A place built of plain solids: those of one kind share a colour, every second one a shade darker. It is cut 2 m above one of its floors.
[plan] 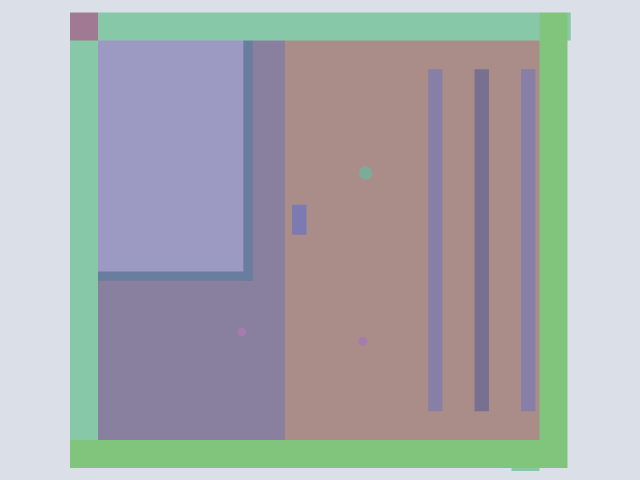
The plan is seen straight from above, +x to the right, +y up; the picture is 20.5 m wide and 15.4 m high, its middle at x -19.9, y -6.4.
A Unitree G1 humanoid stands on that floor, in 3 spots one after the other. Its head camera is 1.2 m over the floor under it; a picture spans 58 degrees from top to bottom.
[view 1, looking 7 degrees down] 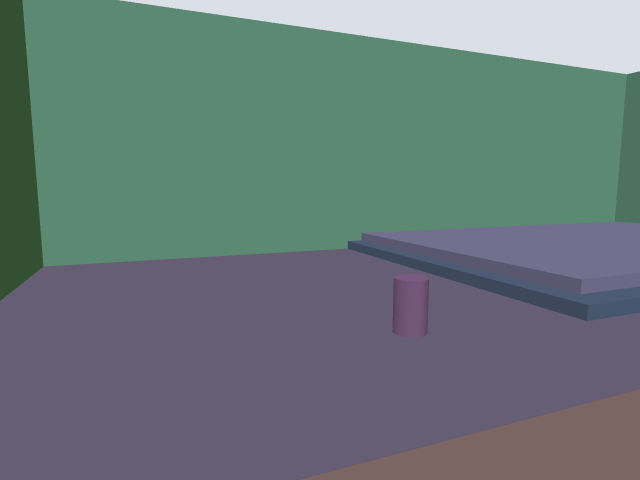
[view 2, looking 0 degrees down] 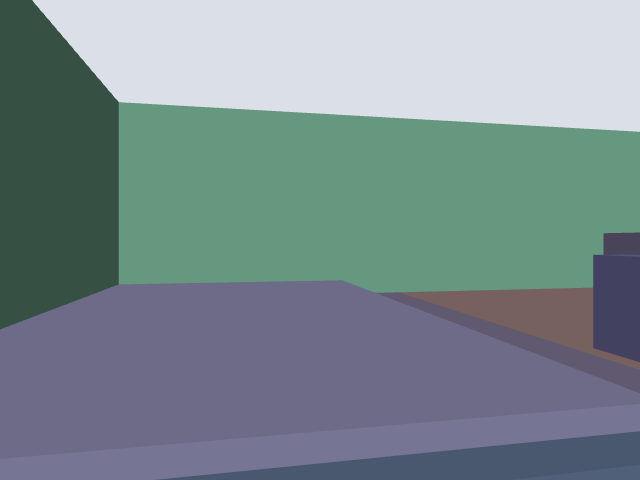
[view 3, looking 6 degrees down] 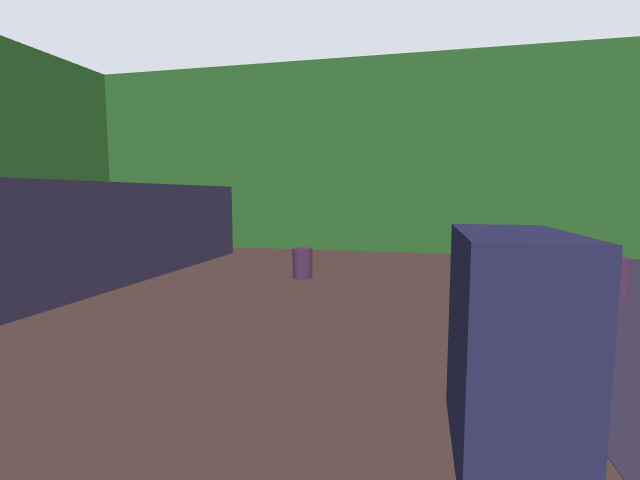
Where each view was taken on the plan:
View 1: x -19.46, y -11.35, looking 158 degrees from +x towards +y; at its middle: wall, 8.22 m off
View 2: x -24.69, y -9.41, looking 79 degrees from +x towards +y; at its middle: wall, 9.59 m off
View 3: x -20.16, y -3.71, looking -77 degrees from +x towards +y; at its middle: wall_wing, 9.40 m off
